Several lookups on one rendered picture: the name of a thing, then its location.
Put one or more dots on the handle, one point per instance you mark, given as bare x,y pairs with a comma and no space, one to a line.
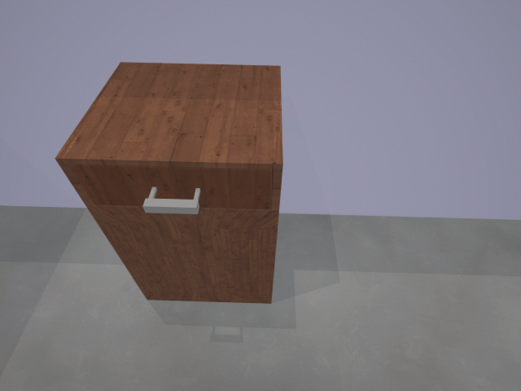
152,205

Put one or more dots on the cabinet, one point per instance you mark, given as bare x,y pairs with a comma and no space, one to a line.
187,115

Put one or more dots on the drawer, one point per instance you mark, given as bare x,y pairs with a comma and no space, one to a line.
224,188

